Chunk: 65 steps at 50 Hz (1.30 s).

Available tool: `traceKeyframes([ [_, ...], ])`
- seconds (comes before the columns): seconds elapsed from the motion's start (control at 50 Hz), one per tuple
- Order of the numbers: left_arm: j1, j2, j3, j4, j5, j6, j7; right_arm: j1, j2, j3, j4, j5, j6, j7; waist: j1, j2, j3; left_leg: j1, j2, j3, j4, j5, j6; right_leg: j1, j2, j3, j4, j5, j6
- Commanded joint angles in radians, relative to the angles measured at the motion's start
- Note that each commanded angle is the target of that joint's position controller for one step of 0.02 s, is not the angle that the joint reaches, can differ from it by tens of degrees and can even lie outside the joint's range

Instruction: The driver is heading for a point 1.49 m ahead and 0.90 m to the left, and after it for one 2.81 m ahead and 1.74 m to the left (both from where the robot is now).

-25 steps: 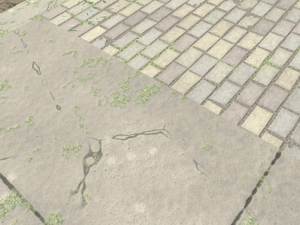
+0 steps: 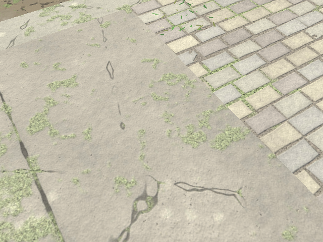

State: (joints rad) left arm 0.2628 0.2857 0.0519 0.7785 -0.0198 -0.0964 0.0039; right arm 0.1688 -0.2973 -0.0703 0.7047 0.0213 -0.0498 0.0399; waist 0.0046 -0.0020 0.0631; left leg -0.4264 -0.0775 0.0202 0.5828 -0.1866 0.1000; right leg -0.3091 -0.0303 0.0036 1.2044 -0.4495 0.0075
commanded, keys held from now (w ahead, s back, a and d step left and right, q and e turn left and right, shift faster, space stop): w+q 1.00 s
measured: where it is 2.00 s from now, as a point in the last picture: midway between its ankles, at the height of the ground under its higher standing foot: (70, 142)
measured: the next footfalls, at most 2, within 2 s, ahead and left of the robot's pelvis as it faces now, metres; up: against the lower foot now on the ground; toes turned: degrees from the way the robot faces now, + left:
right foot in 0.36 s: +0.40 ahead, -0.12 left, +0.00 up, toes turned +17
left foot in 0.90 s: +0.56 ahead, +0.23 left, +0.00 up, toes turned +34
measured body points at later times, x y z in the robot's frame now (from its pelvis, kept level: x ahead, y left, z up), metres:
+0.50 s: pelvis +0.28 -0.04 +0.01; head +0.31 -0.04 +0.46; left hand +0.36 +0.26 -0.08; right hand +0.45 -0.29 -0.11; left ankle +0.16 +0.06 -0.63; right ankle +0.36 -0.13 -0.72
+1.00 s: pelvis +0.50 +0.11 +0.00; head +0.53 +0.15 +0.45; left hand +0.42 +0.40 -0.12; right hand +0.80 -0.01 -0.08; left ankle +0.52 +0.21 -0.72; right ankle +0.48 -0.09 -0.63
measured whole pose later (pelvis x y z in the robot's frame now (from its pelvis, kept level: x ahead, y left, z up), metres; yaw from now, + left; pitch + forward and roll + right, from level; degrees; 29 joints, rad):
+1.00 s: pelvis +0.50 +0.11 +0.00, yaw +36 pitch +1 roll -1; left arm 0.24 0.31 0.05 0.79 -0.02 -0.10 -0.01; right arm 0.18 -0.30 -0.07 0.62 0.02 -0.04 0.04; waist 0.02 -0.01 0.07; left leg -0.41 -0.07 0.01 0.57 -0.18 0.10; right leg -0.33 -0.05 0.01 1.19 -0.43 0.00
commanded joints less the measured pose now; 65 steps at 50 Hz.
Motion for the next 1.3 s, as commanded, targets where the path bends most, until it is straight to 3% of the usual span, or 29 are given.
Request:
traceKeyframes([
  [0.02,-0.065,0.14,0.032,-0.121,0.023,-0.046,0.003,0.072,-0.106,-0.028,-0.06,-0.011,-0.016,-0.015,-0.02,0.021,-0.137,0.393,0.276,-0.444,-0.311,0.174,0.212,-0.372,-0.078,0.093,-0.027,0.104,-0.007],
  [0.08,-0.042,0.106,0.028,-0.121,0.035,-0.012,0.001,0.057,-0.122,-0.032,-0.069,-0.012,-0.018,-0.028,0.015,0.03,-0.105,0.241,0.239,-0.359,-0.352,0.306,0.215,-0.298,-0.078,0.063,-0.147,0.149,0.036],
  [0.18,-0.224,0.051,0.002,-0.166,0.032,-0.008,-0.004,0.118,-0.158,-0.043,-0.044,0.001,-0.006,-0.052,-0.05,0.07,-0.064,0.139,0.148,-0.256,-0.339,0.208,0.138,-0.218,-0.009,0.035,-0.528,0.47,0.07],
  [0.26,-0.305,0.086,0.012,-0.191,0.012,-0.021,-0.021,0.183,-0.157,-0.043,-0.021,0.009,0.006,-0.057,-0.08,0.092,-0.066,0.207,0.183,-0.352,-0.276,0.087,0.113,-0.167,0.027,0.066,-0.673,0.51,0.055],
  [0.34,-0.186,0.133,0.042,-0.164,0.011,-0.039,-0.024,0.157,-0.135,-0.04,-0.03,0.003,0.014,-0.059,0.001,0.132,-0.093,0.262,0.19,-0.437,-0.129,0.102,0.067,-0.007,0.03,0.063,-0.755,0.395,-0.012],
  [0.36,-0.083,0.164,0.056,-0.147,0.024,-0.044,-0.017,0.155,-0.091,-0.025,-0.04,-0.003,0.012,-0.056,0.052,0.106,-0.174,0.218,0.138,-0.394,0.021,0.116,0.034,0.174,-0.028,0.1,-0.757,0.381,-0.054],
  [0.38,0.066,0.22,0.069,-0.135,0.033,-0.042,-0.008,0.182,-0.028,-0.002,-0.058,-0.024,0.01,-0.054,0.094,-0.043,-0.319,0.083,0.058,-0.289,0.317,-0.111,-0.008,0.432,-0.212,0.29,-0.751,0.323,-0.11],
  [0.4,0.116,0.28,0.084,-0.097,0.039,-0.028,-0.019,0.31,-0.013,0.006,-0.091,0.018,0.0,-0.053,0.023,-0.395,-0.383,-0.266,-0.027,-0.197,0.599,-0.437,-0.057,0.648,-0.398,0.785,-0.879,0.032,-0.263],
  [0.42,0.071,0.173,0.062,-0.122,0.021,-0.025,-0.022,0.281,-0.122,-0.014,-0.055,0.027,0.002,-0.058,0.049,-0.226,-0.279,-0.362,0.053,-0.225,0.712,-0.365,-0.074,0.578,-0.381,0.781,-0.921,-0.159,-0.238],
  [0.44,0.032,0.122,0.047,-0.128,0.018,-0.018,-0.016,0.173,-0.163,-0.027,-0.069,0.016,0.009,-0.056,0.073,-0.133,-0.168,-0.377,0.083,-0.194,0.728,-0.269,-0.08,0.466,-0.338,0.6,-0.923,-0.093,-0.196],
  [0.46,-0.011,0.108,0.039,-0.13,0.027,-0.013,-0.015,0.131,-0.148,-0.027,-0.075,0.005,0.014,-0.057,0.054,-0.065,-0.115,-0.336,0.115,-0.171,0.708,-0.201,-0.087,0.356,-0.293,0.473,-0.935,0.058,-0.178],
  [0.48,-0.035,0.089,0.033,-0.12,0.03,-0.01,-0.014,0.102,-0.134,-0.029,-0.087,-0.003,0.014,-0.053,0.04,-0.063,-0.072,-0.319,0.141,-0.17,0.662,-0.157,-0.091,0.285,-0.257,0.383,-0.953,0.167,-0.176],
  [0.52,-0.044,0.076,0.03,-0.104,0.032,-0.016,-0.01,0.115,-0.094,-0.026,-0.091,0.009,0.023,-0.043,0.017,-0.112,-0.06,-0.257,0.173,-0.146,0.613,-0.118,-0.093,0.215,-0.217,0.253,-0.997,0.27,-0.168],
  [0.62,-0.022,0.127,0.048,-0.056,0.027,-0.021,-0.006,0.04,-0.05,-0.013,-0.126,0.002,0.033,-0.035,0.023,-0.07,-0.039,-0.324,0.193,-0.124,0.447,0.006,-0.117,0.24,-0.235,0.088,-1.047,0.46,-0.202],
  [0.7,-0.013,0.154,0.052,-0.03,0.021,-0.007,0.0,-0.064,-0.03,-0.001,-0.145,0.002,0.019,-0.01,0.059,-0.058,-0.014,-0.271,0.181,-0.063,0.222,0.188,-0.106,0.261,-0.209,-0.055,-1.049,0.526,-0.171],
  [0.78,0.037,0.189,0.062,0.005,0.003,0.013,0.001,-0.161,-0.029,0.003,-0.187,0.006,0.017,0.013,0.083,-0.056,0.021,-0.244,0.16,-0.005,0.09,0.166,-0.07,0.343,-0.24,-0.12,-1.026,0.584,-0.149],
  [0.84,0.03,0.231,0.075,0.01,-0.013,0.031,0.007,-0.119,-0.074,-0.02,-0.197,-0.002,0.025,0.019,0.025,-0.094,-0.03,-0.113,0.085,0.066,0.052,0.022,-0.011,0.404,-0.25,-0.176,-0.869,0.996,-0.121],
  [0.88,0.01,0.23,0.072,0.004,-0.021,0.042,0.015,0.139,-0.156,-0.07,-0.133,0.0,0.034,0.006,-0.125,-0.074,-0.169,0.252,0.005,0.09,-0.03,0.059,0.058,0.302,-0.207,-0.225,-0.521,1.118,-0.079],
  [0.9,0.034,0.172,0.049,-0.014,0.011,0.037,0.016,0.292,-0.234,-0.099,-0.097,0.006,0.046,-0.016,-0.177,0.052,-0.257,0.563,0.131,-0.127,-0.043,0.062,0.117,0.036,-0.161,-0.221,-0.206,0.721,-0.035],
  [0.92,0.119,0.042,0.003,-0.078,0.041,0.01,0.0,0.232,-0.333,-0.102,-0.118,0.01,0.029,-0.017,-0.037,0.289,-0.365,0.836,0.376,-0.72,-0.159,-0.143,0.311,-0.383,0.047,-0.09,0.118,-0.151,0.013],
  [0.94,-0.007,0.14,0.019,-0.086,0.005,-0.024,-0.013,0.26,-0.232,-0.075,-0.137,0.005,0.014,-0.01,-0.13,0.155,-0.422,0.839,0.4,-0.827,-0.28,-0.256,0.303,-0.486,0.028,0.093,0.193,-0.13,-0.002],
  [0.96,-0.088,0.174,0.028,-0.116,-0.025,-0.04,-0.019,0.223,-0.187,-0.059,-0.123,-0.003,-0.001,-0.007,-0.126,0.115,-0.267,0.722,0.373,-0.684,-0.3,-0.176,0.256,-0.541,-0.011,0.083,0.155,-0.024,-0.021],
  [0.98,-0.091,0.157,0.022,-0.111,-0.01,-0.047,-0.012,0.163,-0.166,-0.051,-0.125,-0.001,-0.008,-0.008,-0.076,0.03,-0.19,0.574,0.33,-0.573,-0.299,-0.065,0.223,-0.489,-0.052,0.082,0.067,0.061,-0.023],
  [1.0,-0.085,0.159,0.027,-0.1,0.017,-0.046,-0.005,0.1,-0.139,-0.041,-0.133,-0.004,-0.008,-0.01,-0.035,0.016,-0.14,0.448,0.29,-0.483,-0.307,0.052,0.202,-0.422,-0.077,0.081,-0.015,0.106,-0.012],
  [1.02,-0.061,0.164,0.031,-0.095,0.025,-0.035,-0.006,0.067,-0.123,-0.034,-0.147,-0.017,-0.009,-0.015,-0.002,0.043,-0.127,0.367,0.266,-0.438,-0.326,0.133,0.196,-0.357,-0.094,0.088,-0.05,0.14,-0.003],
  [1.08,-0.059,0.129,0.026,-0.093,0.038,-0.007,-0.006,0.067,-0.133,-0.035,-0.131,-0.013,-0.016,-0.03,0.019,0.04,-0.102,0.243,0.234,-0.357,-0.357,0.274,0.206,-0.308,-0.083,0.059,-0.158,0.195,0.044],
  [1.18,-0.251,0.072,0.002,-0.143,0.034,-0.004,-0.013,0.141,-0.16,-0.042,-0.086,-0.003,-0.005,-0.055,-0.048,0.067,-0.056,0.169,0.155,-0.274,-0.342,0.194,0.137,-0.255,-0.016,0.045,-0.522,0.496,0.071],
  [1.24,-0.33,0.082,0.003,-0.168,0.019,-0.014,-0.026,0.193,-0.169,-0.045,-0.055,0.004,0.0,-0.058,-0.079,0.079,-0.046,0.185,0.172,-0.325,-0.315,0.118,0.117,-0.197,0.018,0.056,-0.638,0.556,0.059],
  [1.3,-0.329,0.117,0.018,-0.175,0.014,-0.025,-0.035,0.209,-0.154,-0.043,-0.038,0.008,0.009,-0.063,-0.067,0.101,-0.05,0.281,0.207,-0.415,-0.227,0.092,0.101,-0.179,0.026,0.088,-0.706,0.473,0.029],
])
